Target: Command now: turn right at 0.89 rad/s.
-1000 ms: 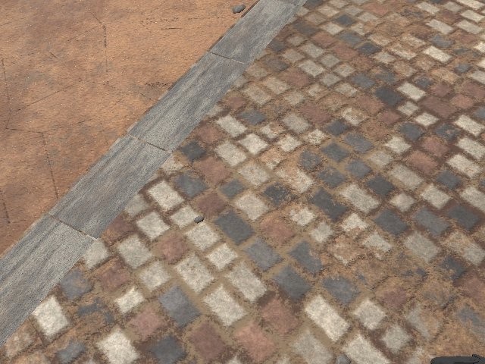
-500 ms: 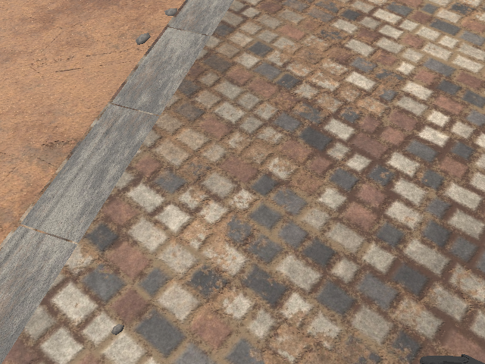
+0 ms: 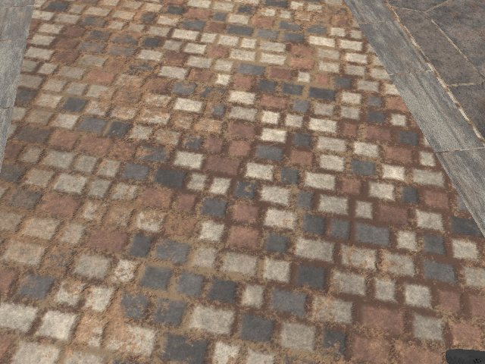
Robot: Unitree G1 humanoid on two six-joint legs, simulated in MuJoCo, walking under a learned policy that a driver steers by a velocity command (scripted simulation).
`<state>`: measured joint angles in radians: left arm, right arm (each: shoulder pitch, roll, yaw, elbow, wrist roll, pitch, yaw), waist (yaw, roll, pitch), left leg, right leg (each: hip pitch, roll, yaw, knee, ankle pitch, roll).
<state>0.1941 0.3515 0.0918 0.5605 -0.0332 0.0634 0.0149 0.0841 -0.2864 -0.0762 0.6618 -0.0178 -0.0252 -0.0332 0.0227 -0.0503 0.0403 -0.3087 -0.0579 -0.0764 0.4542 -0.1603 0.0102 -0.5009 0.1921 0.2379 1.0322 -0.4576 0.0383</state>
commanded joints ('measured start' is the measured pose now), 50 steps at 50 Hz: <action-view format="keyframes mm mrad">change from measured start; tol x32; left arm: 1 82 120 38 -32 7 3 1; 50 58 5 -77 73 117 -127 -30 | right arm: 1 -55 -95 -11 -101 4 9 -23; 50 258 -143 -15 64 13 -37 39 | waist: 1 2 133 -68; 50 26 -3 58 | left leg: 1 131 286 -186 -128 149 180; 12 186 309 -58 -111 300 246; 16 -66 306 -95 -197 -491 185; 21 -866 112 -79 676 -211 43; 35 -621 101 201 433 86 88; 40 -62 -76 308 320 -181 230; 43 677 283 -671 -81 -568 472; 50 39 110 -295 -286 -143 328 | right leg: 1 -159 -122 -91 301 50 50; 17 534 -158 -310 -597 102 -109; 20 638 -646 462 -902 -483 -354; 34 601 -418 -383 -986 395 -86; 40 666 -481 -494 -372 1708 -68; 41 493 -471 -475 -77 1548 -89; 43 -266 -121 -326 576 10 -28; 50 -185 -337 -199 194 125 -1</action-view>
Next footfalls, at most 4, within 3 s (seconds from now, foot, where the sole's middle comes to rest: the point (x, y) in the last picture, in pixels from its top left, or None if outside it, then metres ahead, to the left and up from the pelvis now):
0.36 right None -0.01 -0.13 -0.77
0.82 left None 0.40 0.03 -0.77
1.28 right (235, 230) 0.89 0.05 -0.77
1.68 left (148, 154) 1.20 0.38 -0.77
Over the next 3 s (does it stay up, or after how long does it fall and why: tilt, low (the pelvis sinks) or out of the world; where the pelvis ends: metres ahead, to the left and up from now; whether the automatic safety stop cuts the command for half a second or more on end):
stays up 1.53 0.30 0.00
